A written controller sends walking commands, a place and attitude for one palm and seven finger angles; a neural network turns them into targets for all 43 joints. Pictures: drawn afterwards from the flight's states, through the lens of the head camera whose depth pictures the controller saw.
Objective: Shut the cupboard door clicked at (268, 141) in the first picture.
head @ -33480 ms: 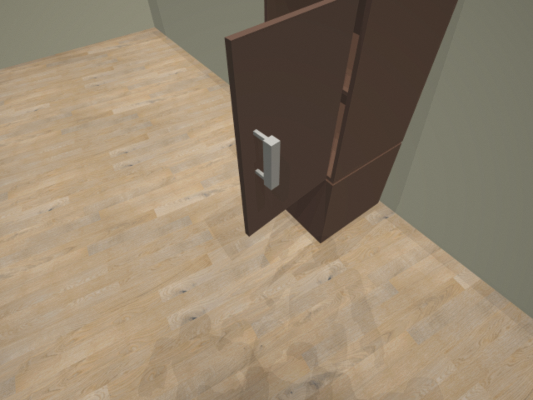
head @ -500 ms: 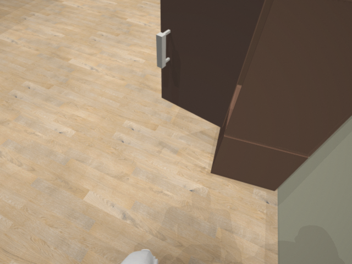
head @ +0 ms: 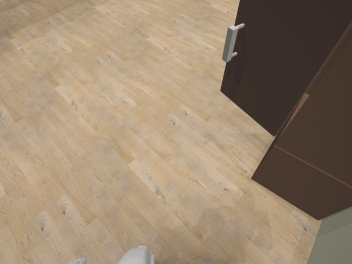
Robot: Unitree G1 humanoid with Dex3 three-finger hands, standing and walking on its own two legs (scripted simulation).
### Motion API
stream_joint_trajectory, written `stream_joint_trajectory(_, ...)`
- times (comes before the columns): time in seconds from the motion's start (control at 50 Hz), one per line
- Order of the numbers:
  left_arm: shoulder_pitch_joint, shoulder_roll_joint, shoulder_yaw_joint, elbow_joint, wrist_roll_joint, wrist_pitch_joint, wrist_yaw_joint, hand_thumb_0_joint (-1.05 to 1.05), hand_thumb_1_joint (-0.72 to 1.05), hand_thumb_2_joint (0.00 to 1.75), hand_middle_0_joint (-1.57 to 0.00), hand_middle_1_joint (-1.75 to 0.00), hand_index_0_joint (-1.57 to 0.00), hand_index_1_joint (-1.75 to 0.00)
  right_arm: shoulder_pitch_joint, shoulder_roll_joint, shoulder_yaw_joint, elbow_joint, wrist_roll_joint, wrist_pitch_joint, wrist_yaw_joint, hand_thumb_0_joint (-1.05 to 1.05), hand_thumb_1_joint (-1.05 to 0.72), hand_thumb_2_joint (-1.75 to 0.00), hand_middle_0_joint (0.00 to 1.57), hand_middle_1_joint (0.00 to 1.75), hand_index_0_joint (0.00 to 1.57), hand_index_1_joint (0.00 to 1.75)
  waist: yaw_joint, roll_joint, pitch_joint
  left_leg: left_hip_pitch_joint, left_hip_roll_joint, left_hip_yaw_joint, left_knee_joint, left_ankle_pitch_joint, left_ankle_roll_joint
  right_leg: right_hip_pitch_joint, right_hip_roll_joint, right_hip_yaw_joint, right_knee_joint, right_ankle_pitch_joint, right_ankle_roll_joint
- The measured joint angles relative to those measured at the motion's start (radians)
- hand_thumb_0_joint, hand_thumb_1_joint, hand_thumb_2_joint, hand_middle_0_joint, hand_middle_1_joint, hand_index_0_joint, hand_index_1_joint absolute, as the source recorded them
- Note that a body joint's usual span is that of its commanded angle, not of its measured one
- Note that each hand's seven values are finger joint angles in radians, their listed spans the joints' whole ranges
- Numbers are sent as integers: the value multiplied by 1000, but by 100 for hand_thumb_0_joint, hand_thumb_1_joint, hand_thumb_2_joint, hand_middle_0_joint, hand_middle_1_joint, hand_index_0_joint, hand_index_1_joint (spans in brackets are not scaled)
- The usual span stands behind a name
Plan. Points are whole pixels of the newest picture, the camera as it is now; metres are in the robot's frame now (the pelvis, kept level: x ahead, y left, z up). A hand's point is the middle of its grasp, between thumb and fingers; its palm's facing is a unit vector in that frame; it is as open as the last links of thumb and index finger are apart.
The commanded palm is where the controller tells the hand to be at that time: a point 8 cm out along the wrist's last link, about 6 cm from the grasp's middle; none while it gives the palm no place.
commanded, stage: walk to a spot facing it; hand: left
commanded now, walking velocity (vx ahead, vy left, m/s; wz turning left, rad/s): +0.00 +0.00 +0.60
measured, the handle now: (233, 42) +0.89 -0.20 -0.03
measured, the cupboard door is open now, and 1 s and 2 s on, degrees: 73 73 73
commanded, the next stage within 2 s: turn to face it in 1.80 s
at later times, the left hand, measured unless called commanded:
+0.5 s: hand out of the picture +0.00 +0.18 -0.16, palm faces +0.35 -0.89 -0.29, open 7.4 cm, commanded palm none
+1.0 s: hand out of the picture +0.02 +0.22 -0.14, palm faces +0.56 -0.78 -0.26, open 7.4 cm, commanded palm none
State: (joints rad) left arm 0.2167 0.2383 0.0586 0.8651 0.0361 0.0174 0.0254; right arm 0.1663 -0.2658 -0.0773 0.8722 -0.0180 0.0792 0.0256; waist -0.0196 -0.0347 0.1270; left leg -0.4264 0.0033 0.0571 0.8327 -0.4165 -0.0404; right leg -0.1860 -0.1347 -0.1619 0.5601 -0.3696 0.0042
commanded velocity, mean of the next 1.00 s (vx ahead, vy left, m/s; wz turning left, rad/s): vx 0.14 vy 0.00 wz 0.60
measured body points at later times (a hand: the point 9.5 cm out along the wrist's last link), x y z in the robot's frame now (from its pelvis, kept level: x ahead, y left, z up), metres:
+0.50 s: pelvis +0.00 -0.03 +0.00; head +0.05 -0.04 +0.44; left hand -0.02 +0.23 -0.13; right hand +0.18 -0.24 -0.15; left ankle -0.06 +0.09 -0.66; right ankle +0.04 -0.13 -0.74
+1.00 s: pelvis +0.05 -0.02 +0.00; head +0.08 -0.01 +0.45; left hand -0.01 +0.26 -0.12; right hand +0.19 -0.23 -0.16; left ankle -0.05 +0.07 -0.74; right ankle +0.17 -0.09 -0.73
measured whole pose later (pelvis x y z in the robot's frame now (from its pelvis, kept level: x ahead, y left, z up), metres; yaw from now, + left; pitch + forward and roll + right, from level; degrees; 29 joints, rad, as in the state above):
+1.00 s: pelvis +0.05 -0.02 +0.00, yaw +36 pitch +0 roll +0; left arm 0.18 0.24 0.08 0.85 0.03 0.01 -0.04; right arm 0.35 -0.21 -0.04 0.97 -0.03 0.02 0.00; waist -0.03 0.02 0.06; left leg -0.19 -0.01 -0.09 0.52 -0.33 0.00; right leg -0.38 -0.06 -0.06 0.64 -0.30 0.06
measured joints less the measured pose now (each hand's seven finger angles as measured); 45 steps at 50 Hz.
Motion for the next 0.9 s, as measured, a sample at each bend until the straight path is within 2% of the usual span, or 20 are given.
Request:
stream_joint_trajectory(0.04, 10, -1, -2, -2, -1, -3, -3, 0, 90, 90, -20, -30, -21, -30, -15, 1, 9, 0, 1, 0, 2, 0, -90, -90, 20, 30, 20, 30, 8, -7, 11, 55, 8, 14, -95, 28, 8, -7, -17, -33, 38, -26, 7)
stream_joint_trajectory(0.08, 32, -1, -1, -4, -6, -1, -6, 0, 90, 90, -20, -30, -21, -30, -23, -5, 18, -9, -2, -10, 5, 0, -90, -90, 20, 30, 20, 30, 15, -3, 5, 122, 15, 16, -228, 164, 27, -41, -31, -60, 120, -65, 18)
stream_joint_trajectory(0.1, 37, 3, -1, -1, -11, 5, -8, 0, 90, 90, -20, -30, -21, -30, -29, -5, 18, -12, -5, -20, 3, 0, -90, -90, 20, 30, 20, 30, 14, -3, 3, 118, 12, 5, -234, 150, 33, -80, -33, -49, 206, -100, 32)
stream_joint_trajectory(0.14, 28, 18, 4, 8, -12, 29, -3, 0, 90, 90, -20, -30, -21, -30, -45, 11, 25, -12, -6, -34, -5, 0, -90, -90, 20, 30, 20, 30, 26, -23, 17, 97, -1, -9, -191, 105, 34, -158, -13, 29, 381, -187, 44)
stream_joint_trajectory(0.2, 8, 21, 11, 18, -17, 49, 0, 0, 90, 90, -20, -30, -20, -30, -44, 27, 36, -16, -11, -40, -24, 0, -90, -90, 20, 30, 20, 30, 30, -14, 20, 98, -5, -48, -206, 112, 21, -230, 28, 91, 494, -177, 53)
stream_joint_trajectory(0.26, -6, 11, 12, 4, -20, 48, -8, 0, 91, 90, -20, -29, -20, -30, -40, 32, 40, -13, -15, -30, -30, 0, -90, -90, 20, 30, 20, 30, 28, 19, 15, 104, -2, -94, -231, 138, 8, -230, 55, 108, 399, -143, 54)
stream_joint_trajectory(0.32, 5, 6, 11, -29, -16, 23, -16, 0, 90, 90, -20, -30, -20, -30, -30, 33, 37, -10, -9, -12, -28, 0, -90, -90, 20, 30, 20, 30, 29, 42, -12, 76, -7, -139, -195, 128, -5, -160, 69, 103, 148, -19, 42)
stream_joint_trajectory(0.34, 9, 3, 11, -35, -9, 11, -15, 0, 90, 90, -20, -30, -20, -30, -31, 31, 31, -8, -5, -6, -26, 0, -90, -90, 20, 30, 20, 30, 32, 47, -16, 51, -16, -148, -135, 67, -1, -160, 66, 93, 136, 21, 15)
stream_joint_trajectory(0.38, 11, -13, 3, -37, -3, 2, -12, 0, 90, 90, -20, -30, -20, -30, -33, 23, 15, 2, -5, 6, -18, 0, -90, -90, 20, 30, 20, 30, 31, 64, -16, -20, -36, -151, 89, -46, 11, -151, 56, 59, 152, 16, -16)
stream_joint_trajectory(0.42, 21, -30, 1, -33, -1, 2, -5, 0, 90, 90, -20, -30, -20, -30, -37, 18, 4, 12, -7, 13, -10, 0, -90, -90, 20, 30, 20, 30, 31, 70, -20, -71, -37, -123, 284, -50, 12, -126, 48, 36, 121, 18, -23)
stream_joint_trajectory(0.46, 29, -40, 0, -22, 1, 4, -1, 0, 90, 90, -20, -30, -20, -30, -39, 22, 1, 14, -5, 14, -3, 0, -90, -90, 20, 30, 20, 30, 22, 59, -23, -79, -25, -84, 335, -40, 5, -100, 37, 15, 73, 37, -22)
stream_joint_trajectory(0.52, 29, -43, -2, -11, 2, 2, 0, 0, 90, 90, -20, -30, -20, -30, -34, 37, 5, 13, 0, 9, 3, 0, -90, -90, 20, 30, 20, 30, 14, 27, -22, -26, -8, -29, 209, -52, -3, -71, 12, -20, 22, 61, -20)
stream_joint_trajectory(0.58, 25, -42, -2, -9, 2, -4, -3, 0, 90, 90, -20, -30, -21, -30, -32, 48, 14, 13, 4, 4, 5, 0, -90, -90, 20, 30, 20, 30, 21, 2, -17, 45, -2, 5, 34, -57, 3, -63, -11, -60, 16, 61, -12)
stream_joint_trajectory(0.64, 30, -34, 4, -4, -4, -3, -9, 0, 90, 90, -21, -30, -21, -30, -25, 52, 23, 7, 3, -7, 5, 0, -90, -90, 20, 30, 20, 30, 26, -12, -21, 134, 1, 26, -174, 23, 19, -74, -33, -102, 65, 32, 4)
stream_joint_trajectory(0.66, 39, -31, 7, -5, -8, 1, -13, 0, 90, 90, -21, -30, -21, -30, -15, 47, 26, 1, 0, -15, 7, 0, -90, -90, 20, 30, 20, 30, 24, -8, -34, 153, 4, 14, -239, 74, 41, -93, -37, -116, 105, 9, 12)
stream_joint_trajectory(0.7, 39, -14, 16, 11, -8, 22, -18, 0, 90, 90, -21, -30, -21, -30, -11, 56, 31, 3, -10, -31, 3, 0, -90, -90, 20, 30, 20, 30, 29, -27, -36, 131, -8, 8, -201, 92, 67, -159, -29, -49, 257, -128, 33)
stream_joint_trajectory(0.72, 36, -8, 20, 22, -6, 33, -20, 0, 90, 90, -20, -30, -21, -30, -1, 60, 35, 3, -14, -40, -1, 0, -90, -90, 20, 30, 20, 30, 27, -30, -39, 131, -11, 2, -196, 83, 71, -194, -12, -8, 335, -148, 36)
stream_joint_trajectory(0.78, 20, 3, 27, 42, -6, 40, -33, 0, 90, 90, -20, -30, -20, -30, 46, 65, 45, 8, -16, -62, -17, 0, -90, -90, 20, 30, 20, 30, 16, -19, -49, 160, -18, -30, -249, 96, 70, -277, 22, 69, 474, -81, 44)
stream_joint_trajectory(0.84, 3, 6, 28, 34, -9, 27, -44, 1, 91, 90, -20, -29, -20, -30, 92, 65, 51, 32, -14, -71, -25, 0, -90, -90, 20, 30, 20, 30, 10, -1, -54, 203, -21, -62, -323, 130, 67, -311, 32, 104, 455, -12, 53)
stream_joint_trajectory(0.9, -18, 6, 26, 19, -11, 18, -51, 1, 91, 90, -20, -29, -20, -30, 131, 62, 49, 60, -14, -71, -25, 0, -90, -90, 20, 30, 20, 30, 2, 19, -60, 235, -21, -92, -369, 142, 62, -308, 37, 118, 342, 28, 59)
